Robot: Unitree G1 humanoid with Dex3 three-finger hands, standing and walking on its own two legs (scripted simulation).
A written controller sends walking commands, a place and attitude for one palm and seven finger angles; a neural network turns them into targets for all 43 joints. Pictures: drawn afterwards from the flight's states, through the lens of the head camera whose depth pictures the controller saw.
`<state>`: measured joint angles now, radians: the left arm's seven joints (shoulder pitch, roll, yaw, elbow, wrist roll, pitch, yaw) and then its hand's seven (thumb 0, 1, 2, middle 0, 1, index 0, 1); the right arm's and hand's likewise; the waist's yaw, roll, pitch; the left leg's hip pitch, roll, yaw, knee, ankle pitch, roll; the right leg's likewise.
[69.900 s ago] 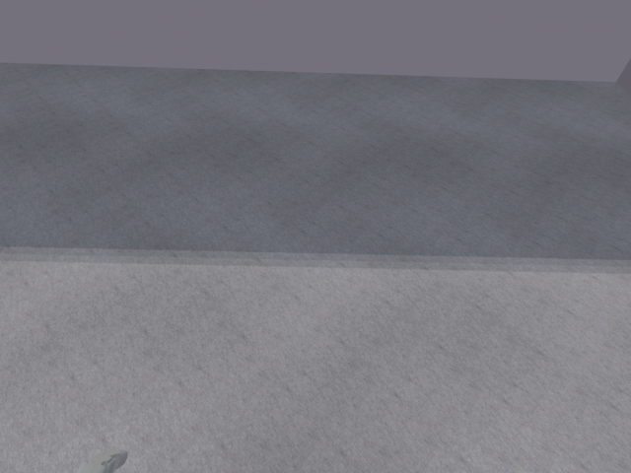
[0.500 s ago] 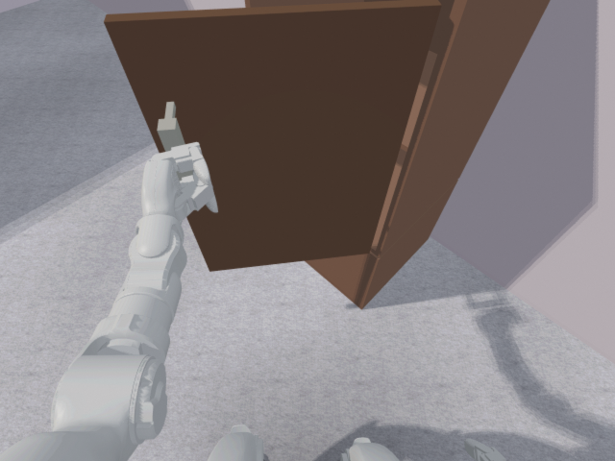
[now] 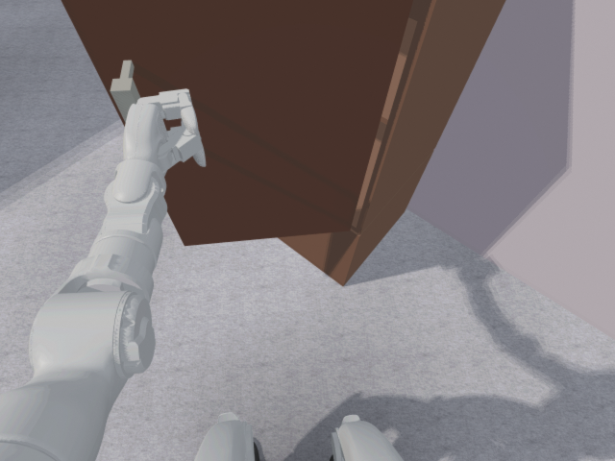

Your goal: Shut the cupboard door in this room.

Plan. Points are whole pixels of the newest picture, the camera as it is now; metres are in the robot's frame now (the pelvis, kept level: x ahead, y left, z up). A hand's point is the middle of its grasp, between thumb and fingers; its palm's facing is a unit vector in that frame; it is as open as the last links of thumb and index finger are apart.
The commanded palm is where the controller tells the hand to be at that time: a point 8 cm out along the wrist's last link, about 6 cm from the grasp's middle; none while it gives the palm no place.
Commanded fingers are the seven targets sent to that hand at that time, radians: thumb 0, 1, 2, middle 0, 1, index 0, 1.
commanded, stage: push the door shut along its arc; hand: left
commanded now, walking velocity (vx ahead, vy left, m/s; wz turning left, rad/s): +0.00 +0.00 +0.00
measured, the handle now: (140, 112) +0.57 +0.18 +0.10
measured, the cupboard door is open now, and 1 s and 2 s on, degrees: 47 34 32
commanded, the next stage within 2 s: pull the fist back off the door in 0.88 s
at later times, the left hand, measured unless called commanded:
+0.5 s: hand (208, 99) +0.58 +0.09 +0.11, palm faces -0.19 -0.98 -0.01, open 3.1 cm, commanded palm +0.58 +0.13 +0.10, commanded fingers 0.00 0.90 0.90 -1.30 -1.50 -1.30 -1.50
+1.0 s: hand (216, 83) +0.61 +0.08 +0.11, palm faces -0.28 -0.96 -0.04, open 3.4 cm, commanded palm +0.62 +0.08 +0.10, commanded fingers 0.00 0.90 0.90 -1.30 -1.50 -1.30 -1.50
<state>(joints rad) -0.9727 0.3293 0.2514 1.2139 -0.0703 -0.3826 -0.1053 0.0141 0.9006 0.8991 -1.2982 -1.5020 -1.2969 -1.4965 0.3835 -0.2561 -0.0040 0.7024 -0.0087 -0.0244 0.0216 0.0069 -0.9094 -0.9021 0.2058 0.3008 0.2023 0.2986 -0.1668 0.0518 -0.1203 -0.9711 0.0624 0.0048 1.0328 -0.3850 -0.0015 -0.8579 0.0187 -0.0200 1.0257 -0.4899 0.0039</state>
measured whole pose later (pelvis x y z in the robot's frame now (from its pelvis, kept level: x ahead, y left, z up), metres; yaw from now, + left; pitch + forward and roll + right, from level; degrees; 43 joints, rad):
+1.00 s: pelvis +0.00 +0.01 -0.04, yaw -2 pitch +29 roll -6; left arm -1.48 0.58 0.22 1.40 0.03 -0.19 -0.26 0.03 0.96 0.97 -1.30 -1.50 -1.29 -1.50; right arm 0.44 -0.25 0.03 0.70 -0.05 -0.06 0.03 0.00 -0.91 -0.90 0.21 0.30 0.20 0.30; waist -0.31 0.07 -0.10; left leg -1.29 0.08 -0.04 1.21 -0.43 0.01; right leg -1.13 0.04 -0.06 1.14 -0.52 0.01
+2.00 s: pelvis +0.02 -0.02 +0.01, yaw +1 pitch +19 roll -1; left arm -0.95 0.15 0.20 1.15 0.01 -0.38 0.25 0.01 0.90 0.90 -1.30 -1.50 -1.30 -1.50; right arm 0.33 -0.24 -0.04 0.67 -0.06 0.02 0.08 0.00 -0.91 -0.90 0.20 0.30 0.20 0.30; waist -0.15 0.06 -0.15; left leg -0.92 0.06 -0.01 0.98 -0.40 -0.03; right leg -0.81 0.02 -0.03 0.99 -0.52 -0.02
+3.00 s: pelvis +0.03 +0.00 +0.08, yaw +2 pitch -3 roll +0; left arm 0.28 0.31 0.18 -0.22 -0.07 -0.05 0.07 0.01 0.90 0.90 -0.68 -0.83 -0.68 -0.82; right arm 0.17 -0.21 0.06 0.59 0.03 -0.01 -0.07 0.01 -0.91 -0.90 0.21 0.30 0.20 0.30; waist 0.05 0.07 -0.01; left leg -0.19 0.01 0.02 0.44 -0.20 0.00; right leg -0.07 -0.02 -0.02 0.42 -0.29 0.01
